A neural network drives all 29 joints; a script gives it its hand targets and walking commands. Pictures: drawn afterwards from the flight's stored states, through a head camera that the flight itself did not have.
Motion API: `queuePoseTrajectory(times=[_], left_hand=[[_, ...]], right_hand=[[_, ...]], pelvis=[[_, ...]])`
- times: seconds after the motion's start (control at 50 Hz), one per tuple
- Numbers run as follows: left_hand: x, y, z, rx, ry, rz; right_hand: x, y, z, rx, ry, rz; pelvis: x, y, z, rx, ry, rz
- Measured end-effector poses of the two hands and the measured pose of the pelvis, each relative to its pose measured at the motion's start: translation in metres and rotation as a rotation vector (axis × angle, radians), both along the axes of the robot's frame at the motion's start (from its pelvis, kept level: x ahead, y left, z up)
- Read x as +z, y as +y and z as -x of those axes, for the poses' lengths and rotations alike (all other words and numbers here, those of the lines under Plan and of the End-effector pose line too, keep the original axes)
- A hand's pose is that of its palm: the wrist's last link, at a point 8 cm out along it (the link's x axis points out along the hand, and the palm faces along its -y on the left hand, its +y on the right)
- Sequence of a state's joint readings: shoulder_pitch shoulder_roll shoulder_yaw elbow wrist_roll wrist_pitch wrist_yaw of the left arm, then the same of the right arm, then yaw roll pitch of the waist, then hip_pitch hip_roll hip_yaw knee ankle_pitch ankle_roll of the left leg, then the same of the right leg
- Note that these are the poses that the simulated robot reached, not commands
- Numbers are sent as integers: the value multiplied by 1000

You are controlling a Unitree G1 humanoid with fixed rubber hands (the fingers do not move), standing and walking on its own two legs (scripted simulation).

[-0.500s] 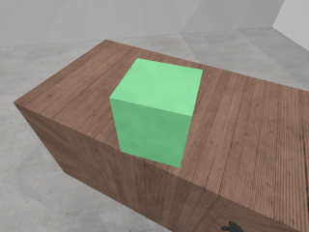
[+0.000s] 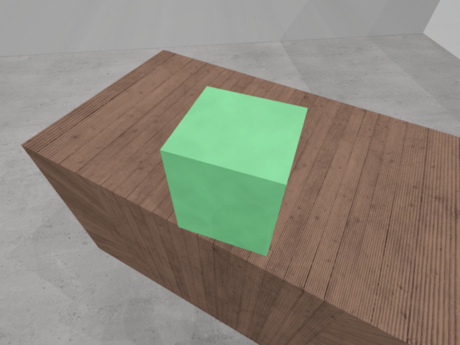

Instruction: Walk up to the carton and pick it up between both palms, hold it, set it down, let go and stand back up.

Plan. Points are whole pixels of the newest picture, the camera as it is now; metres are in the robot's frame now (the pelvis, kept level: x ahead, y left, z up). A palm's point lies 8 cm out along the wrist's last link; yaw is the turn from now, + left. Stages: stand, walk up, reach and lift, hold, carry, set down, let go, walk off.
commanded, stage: walk up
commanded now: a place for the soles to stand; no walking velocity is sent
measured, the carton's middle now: (237, 172) +0.44 -0.01 +0.03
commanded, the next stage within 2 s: none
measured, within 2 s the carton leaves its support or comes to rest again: neither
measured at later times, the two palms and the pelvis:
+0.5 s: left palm out of the picture +0.04 +0.24 -0.13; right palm out of the picture +0.06 -0.26 -0.13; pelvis +0.01 -0.01 +0.00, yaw +3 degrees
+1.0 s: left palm out of the picture +0.02 +0.41 -0.15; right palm out of the picture +0.14 -0.10 -0.14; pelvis +0.01 +0.13 -0.02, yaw -1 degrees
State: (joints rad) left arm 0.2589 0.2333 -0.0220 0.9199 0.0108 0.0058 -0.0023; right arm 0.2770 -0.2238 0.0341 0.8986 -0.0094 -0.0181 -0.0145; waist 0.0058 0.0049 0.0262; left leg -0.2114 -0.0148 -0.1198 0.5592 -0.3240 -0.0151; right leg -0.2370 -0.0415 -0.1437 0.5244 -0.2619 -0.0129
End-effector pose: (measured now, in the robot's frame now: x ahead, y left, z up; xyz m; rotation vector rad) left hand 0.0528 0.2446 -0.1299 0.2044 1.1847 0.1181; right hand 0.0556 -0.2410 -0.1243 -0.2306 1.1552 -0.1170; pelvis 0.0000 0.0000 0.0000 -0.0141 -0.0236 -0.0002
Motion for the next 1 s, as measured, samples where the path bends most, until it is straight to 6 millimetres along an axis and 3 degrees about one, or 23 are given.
queuePoseTrajectory(times=[0.32, 0.56, 0.6, 0.66, 0.76, 0.84, 0.92, 1.0], left_hand=[[2, -1, 2, 37, 23, -24], [0, 1, 11, 57, 47, -34], [2, 7, 19, 77, 38, -62], [5, 20, 48, 126, 81, -106], [11, 46, 102, 177, 206, -135], [10, 77, 116, 186, 247, -130], [-7, 123, 90, 143, 211, -105], [-20, 161, 34, 72, 117, -97]], right_hand=[[-4, -12, -11, 37, 33, 13], [-4, -16, -7, 63, 75, 30], [-6, -18, -9, 101, 103, 46], [-8, -16, -20, 136, 122, 66], [-6, 19, -61, 169, 50, 31], [-4, 64, -94, 181, -23, -5], [-10, 108, -109, 147, -85, -14], [-13, 138, -86, 75, -61, -5]], pelvis=[[0, -10, -5, 34, -4, 5], [0, -11, -6, 53, -2, 13], [-1, -7, -6, 64, 0, 23], [-1, 5, -6, 75, -8, 28], [-1, 32, -7, 68, -20, 38], [-4, 62, -9, 50, -25, 38], [-17, 103, -16, 30, -20, 36], [-22, 127, -13, -13, -34, 2]])
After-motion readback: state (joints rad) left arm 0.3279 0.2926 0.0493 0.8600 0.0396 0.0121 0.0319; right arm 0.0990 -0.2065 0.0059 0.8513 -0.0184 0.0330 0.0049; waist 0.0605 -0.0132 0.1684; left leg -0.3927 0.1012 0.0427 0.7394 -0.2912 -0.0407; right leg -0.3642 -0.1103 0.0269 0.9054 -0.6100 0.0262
